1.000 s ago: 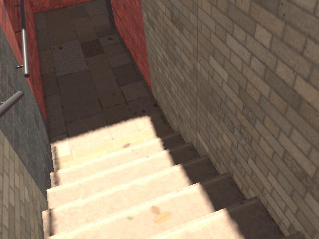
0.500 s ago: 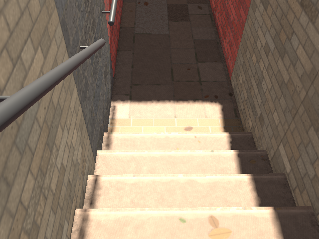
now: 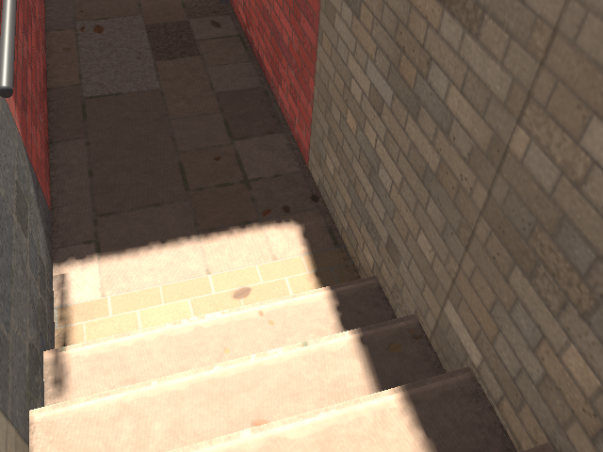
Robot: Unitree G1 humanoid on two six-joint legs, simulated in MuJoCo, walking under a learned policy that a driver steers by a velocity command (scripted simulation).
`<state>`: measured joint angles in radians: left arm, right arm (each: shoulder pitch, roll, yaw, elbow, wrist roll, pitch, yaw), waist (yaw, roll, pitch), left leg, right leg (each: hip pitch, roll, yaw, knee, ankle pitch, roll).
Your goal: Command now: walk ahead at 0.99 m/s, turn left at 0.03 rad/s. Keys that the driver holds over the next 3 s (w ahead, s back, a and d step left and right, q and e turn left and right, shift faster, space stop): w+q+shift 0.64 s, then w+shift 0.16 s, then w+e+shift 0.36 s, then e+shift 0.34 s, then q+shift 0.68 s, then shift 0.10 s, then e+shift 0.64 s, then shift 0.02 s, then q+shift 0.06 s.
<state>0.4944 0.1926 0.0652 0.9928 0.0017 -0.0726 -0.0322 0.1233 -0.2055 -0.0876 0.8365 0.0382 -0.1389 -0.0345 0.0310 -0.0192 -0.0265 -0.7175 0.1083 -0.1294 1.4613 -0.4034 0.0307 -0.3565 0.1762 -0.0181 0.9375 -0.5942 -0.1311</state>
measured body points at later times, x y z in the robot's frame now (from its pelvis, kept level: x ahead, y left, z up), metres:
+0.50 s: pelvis +0.47 +0.06 -0.25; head +0.46 +0.05 +0.20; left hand +0.66 +0.33 -0.27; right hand +0.45 -0.18 -0.40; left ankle +0.22 +0.14 -0.80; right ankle +0.61 -0.04 -0.99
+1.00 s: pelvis +0.84 +0.24 -0.45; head +0.85 +0.23 +0.00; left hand +0.65 +0.39 -0.59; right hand +1.09 +0.11 -0.56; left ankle +0.78 +0.32 -1.17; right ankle +0.79 +0.00 -0.94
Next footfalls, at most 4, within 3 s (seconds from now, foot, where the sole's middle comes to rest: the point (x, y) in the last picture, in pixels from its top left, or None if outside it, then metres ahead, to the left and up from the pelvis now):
0.18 left None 0.24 0.14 -0.88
0.50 right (314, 450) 0.64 -0.03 -1.04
0.92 left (189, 407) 0.81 0.34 -1.20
1.26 right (231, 329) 1.20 0.27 -1.37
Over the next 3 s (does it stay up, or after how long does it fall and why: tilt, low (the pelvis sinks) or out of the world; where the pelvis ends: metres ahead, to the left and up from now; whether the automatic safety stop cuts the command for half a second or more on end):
stays up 1.49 0.41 -0.76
